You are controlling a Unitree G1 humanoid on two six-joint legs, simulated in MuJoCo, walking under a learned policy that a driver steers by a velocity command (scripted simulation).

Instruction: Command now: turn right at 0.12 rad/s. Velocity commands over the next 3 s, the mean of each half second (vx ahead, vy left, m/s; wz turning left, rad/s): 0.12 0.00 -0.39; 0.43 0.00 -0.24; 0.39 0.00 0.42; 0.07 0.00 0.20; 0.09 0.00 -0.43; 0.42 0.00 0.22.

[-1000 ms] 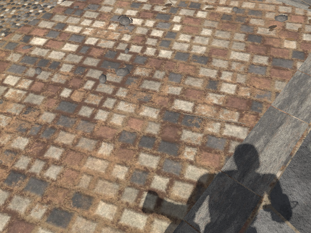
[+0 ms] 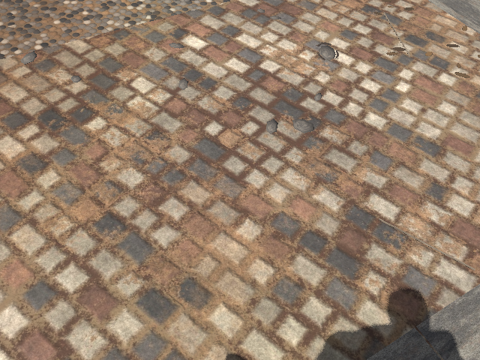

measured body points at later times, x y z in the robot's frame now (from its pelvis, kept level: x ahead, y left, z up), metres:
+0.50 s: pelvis +0.04 +0.02 -0.01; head +0.05 +0.04 +0.44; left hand +0.24 +0.26 -0.12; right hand +0.08 -0.29 -0.09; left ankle +0.04 +0.11 -0.74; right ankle -0.02 -0.14 -0.69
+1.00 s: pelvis +0.24 -0.09 -0.02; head +0.28 -0.10 +0.43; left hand +0.53 +0.04 -0.10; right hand +0.10 -0.33 -0.15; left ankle +0.10 +0.11 -0.66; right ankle +0.28 -0.20 -0.74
